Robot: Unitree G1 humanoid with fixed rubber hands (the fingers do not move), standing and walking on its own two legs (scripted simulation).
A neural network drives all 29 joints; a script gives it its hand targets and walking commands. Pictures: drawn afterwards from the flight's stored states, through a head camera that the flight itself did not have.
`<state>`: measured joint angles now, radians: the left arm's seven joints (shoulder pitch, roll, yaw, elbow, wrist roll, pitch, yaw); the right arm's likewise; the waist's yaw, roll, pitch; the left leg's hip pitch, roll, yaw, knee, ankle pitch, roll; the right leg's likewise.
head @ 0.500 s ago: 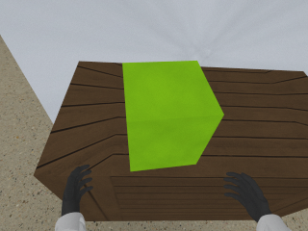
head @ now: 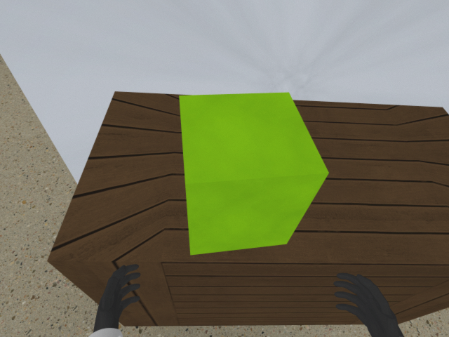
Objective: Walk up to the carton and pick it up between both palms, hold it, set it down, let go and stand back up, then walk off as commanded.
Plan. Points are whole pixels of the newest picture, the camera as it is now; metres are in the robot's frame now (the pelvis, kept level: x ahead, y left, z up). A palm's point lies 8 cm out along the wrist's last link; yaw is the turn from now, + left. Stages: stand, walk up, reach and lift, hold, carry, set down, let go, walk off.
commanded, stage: set down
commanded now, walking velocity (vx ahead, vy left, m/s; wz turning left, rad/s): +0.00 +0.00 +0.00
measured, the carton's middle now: (237, 176) +0.42 +0.01 +0.05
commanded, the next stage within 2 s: let go in 0.86 s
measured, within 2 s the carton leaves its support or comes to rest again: neither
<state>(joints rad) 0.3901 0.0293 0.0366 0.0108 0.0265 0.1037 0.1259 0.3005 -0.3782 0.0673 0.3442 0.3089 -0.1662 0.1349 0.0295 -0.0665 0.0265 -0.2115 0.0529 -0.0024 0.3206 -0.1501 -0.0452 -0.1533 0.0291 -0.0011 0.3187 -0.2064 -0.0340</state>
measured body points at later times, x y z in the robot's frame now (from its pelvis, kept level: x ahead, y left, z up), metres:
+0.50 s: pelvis +0.00 +0.00 +0.00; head +0.04 +0.03 +0.44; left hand +0.17 +0.21 -0.07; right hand +0.17 -0.23 -0.05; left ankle +0.01 +0.15 -0.75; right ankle -0.03 -0.10 -0.75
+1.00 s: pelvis +0.00 +0.00 +0.00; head +0.05 +0.03 +0.44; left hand +0.17 +0.21 -0.09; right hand +0.17 -0.23 -0.07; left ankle +0.01 +0.15 -0.75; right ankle -0.03 -0.10 -0.75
